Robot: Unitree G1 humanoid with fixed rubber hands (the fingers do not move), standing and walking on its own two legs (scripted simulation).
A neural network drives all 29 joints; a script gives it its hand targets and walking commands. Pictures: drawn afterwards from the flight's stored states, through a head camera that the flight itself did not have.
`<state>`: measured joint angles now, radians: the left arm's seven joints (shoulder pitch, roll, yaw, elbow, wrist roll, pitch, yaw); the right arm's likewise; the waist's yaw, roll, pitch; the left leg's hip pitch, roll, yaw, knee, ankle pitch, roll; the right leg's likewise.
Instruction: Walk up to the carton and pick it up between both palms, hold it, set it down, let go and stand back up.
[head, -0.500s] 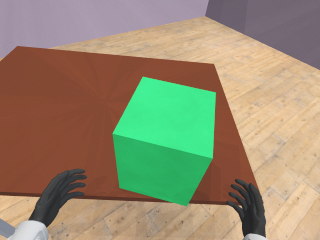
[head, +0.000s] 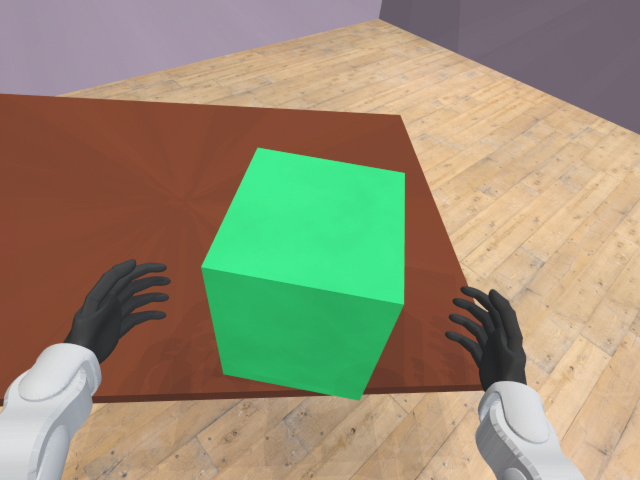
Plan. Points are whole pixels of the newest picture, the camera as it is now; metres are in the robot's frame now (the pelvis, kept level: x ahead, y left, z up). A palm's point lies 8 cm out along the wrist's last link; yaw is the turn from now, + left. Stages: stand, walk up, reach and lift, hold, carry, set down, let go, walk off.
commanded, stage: reach and lift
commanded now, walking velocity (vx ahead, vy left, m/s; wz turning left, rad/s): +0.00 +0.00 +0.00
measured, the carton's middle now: (310, 278) +0.37 +0.01 +0.04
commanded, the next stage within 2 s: none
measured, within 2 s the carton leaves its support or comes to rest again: neither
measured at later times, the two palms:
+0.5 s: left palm (118, 252) +0.32 +0.23 +0.14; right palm (507, 305) +0.27 -0.19 +0.13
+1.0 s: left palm (139, 178) +0.39 +0.21 +0.18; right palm (509, 245) +0.33 -0.19 +0.17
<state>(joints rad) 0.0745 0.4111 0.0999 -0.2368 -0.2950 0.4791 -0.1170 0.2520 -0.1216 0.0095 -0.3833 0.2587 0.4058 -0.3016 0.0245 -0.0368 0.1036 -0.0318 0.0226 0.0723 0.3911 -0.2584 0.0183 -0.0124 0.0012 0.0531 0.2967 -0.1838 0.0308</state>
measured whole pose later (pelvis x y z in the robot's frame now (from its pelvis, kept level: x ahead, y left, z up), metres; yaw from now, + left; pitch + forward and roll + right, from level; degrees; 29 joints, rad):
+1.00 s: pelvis -0.02 +0.00 +0.00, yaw +1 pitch -1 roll -1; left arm -0.71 0.53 0.07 0.30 -0.31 0.69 -0.09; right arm -0.53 -0.20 -0.04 0.11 0.41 0.56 -0.31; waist -0.12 -0.06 0.03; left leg -0.19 0.02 0.05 0.42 -0.22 0.02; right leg -0.15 0.00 0.03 0.31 -0.14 0.03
